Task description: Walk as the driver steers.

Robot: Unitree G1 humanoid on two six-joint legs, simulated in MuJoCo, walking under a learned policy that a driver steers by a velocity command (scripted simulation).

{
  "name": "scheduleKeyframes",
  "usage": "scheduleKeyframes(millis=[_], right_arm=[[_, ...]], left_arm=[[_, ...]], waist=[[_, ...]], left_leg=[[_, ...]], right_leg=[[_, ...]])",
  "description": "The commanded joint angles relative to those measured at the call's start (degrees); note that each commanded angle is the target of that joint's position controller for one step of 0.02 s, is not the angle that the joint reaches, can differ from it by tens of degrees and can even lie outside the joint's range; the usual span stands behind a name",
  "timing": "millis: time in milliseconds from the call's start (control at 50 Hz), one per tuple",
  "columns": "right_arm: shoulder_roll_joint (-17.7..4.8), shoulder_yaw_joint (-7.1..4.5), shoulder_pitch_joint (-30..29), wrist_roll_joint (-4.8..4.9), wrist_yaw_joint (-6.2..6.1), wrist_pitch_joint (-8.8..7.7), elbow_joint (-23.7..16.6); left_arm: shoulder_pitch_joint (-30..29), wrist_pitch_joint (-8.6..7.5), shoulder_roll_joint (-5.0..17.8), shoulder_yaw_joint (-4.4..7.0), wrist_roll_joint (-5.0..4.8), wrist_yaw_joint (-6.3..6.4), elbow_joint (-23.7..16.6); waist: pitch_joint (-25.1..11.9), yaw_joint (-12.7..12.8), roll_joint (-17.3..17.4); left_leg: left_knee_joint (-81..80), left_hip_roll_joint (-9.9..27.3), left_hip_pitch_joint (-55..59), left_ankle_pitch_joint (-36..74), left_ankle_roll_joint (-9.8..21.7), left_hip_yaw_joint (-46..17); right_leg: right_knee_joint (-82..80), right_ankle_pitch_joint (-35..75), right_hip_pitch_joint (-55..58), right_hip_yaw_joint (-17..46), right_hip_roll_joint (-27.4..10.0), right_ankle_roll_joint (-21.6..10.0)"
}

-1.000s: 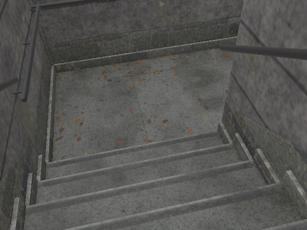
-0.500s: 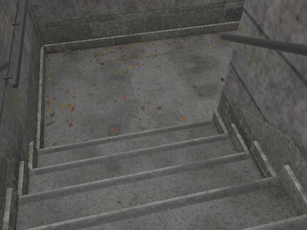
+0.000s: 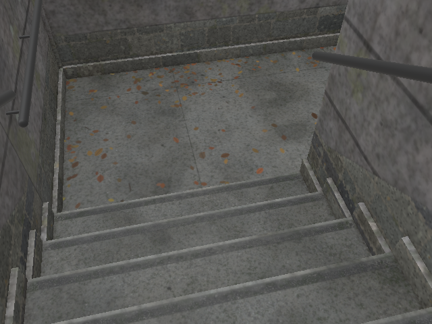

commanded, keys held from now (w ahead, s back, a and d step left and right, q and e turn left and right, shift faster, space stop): no key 1.00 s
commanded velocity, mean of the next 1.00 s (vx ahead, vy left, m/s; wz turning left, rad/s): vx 0.00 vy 0.00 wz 0.00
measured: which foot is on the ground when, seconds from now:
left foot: down 0.00-1.00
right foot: down 0.00-1.00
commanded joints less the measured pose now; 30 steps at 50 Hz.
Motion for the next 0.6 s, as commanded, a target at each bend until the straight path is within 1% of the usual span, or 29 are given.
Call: scheduleKeyframes(millis=[20,80,180,220,360,540,560,600], right_arm=[[-4.47,-0.77,4.87,0.02,-0.23,-0.2,-0.51],[-4.14,-0.67,5.36,-0.05,-0.23,-0.36,-0.42],[-4.2,-0.63,5.79,0.03,-0.2,-0.52,-0.23],[-4.39,-0.68,5.77,0.13,-0.26,-0.39,-0.07],[-4.02,-0.52,6.49,0.12,-0.36,-0.23,0.19],[-4.04,-0.42,7.14,0.18,-0.44,-0.17,0.34],[-3.51,-0.22,7.33,-0.03,-0.48,-0.34,0.45],[-3.77,-0.2,7.54,0.03,-0.49,-0.48,0.63]], left_arm=[[4.75,-0.24,4.21,0.61,0.07,0.14,-0.03],[5.57,-0.34,4.47,0.69,0.01,0.2,0.33],[6.22,-0.46,4.11,0.63,0.06,0.25,0.48],[6.22,-0.53,3.8,0.57,0.07,0.21,0.33],[7.33,-0.53,3.86,0.62,-0.02,0.23,0.42],[8.04,-0.61,3.74,0.64,-0.04,0.24,0.37],[7.62,-0.57,3.71,0.62,-0.09,0.11,0.2],[7.75,-0.54,3.58,0.6,-0.05,0.05,0.11]], waist=[[2.88,-0.14,0.64],[3.04,-0.3,0.1],[3.52,-0.25,0.53],[3.6,-0.09,0.87],[3.33,0.02,0.36],[3.31,-0.03,0.57],[3.26,-0.25,0.01],[3.32,-0.18,0.48]], left_leg=[[-4.17,3.26,0.08,9.98,1.39,-3.08],[-4.29,3.33,0.05,8.82,1.25,-3.12],[-4.31,3.25,-0.6,8.45,1.16,-3.07],[-4.22,3.13,-0.81,9.21,1.26,-2.98],[-4.04,3.17,-0.43,10.39,1.27,-2.89],[-3.89,3.16,-0.11,11.24,1.2,-2.82],[-3.77,3.06,-0.12,10.62,1.18,-2.81],[-3.77,3.03,-0.39,10.47,1.2,-2.8]], right_leg=[[-3.75,6.7,-3.32,-0.29,-0.06,-2.67],[-3.88,6.28,-3.46,-0.38,0.06,-2.61],[-4.01,6.38,-3.37,-0.34,0.12,-2.63],[-4.05,6.91,-3.24,-0.32,0.06,-2.75],[-4.04,7.3,-3.09,-0.53,0.15,-2.69],[-4.02,7.81,-3.15,-0.61,0.19,-2.67],[-3.89,7.93,-3.24,-0.67,0.51,-2.7],[-3.87,7.93,-3.1,-0.63,0.5,-2.75]])
Keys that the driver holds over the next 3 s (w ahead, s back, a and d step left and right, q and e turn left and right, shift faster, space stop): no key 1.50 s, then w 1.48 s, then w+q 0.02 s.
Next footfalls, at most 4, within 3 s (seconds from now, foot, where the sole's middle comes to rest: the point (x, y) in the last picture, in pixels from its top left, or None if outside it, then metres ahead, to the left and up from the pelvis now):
2.18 left None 0.31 0.10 -0.95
2.72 right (265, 311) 0.68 -0.17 -1.12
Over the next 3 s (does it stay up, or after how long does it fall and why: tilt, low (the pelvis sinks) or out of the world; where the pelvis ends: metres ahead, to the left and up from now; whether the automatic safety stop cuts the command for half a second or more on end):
stays up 0.67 -0.11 -0.37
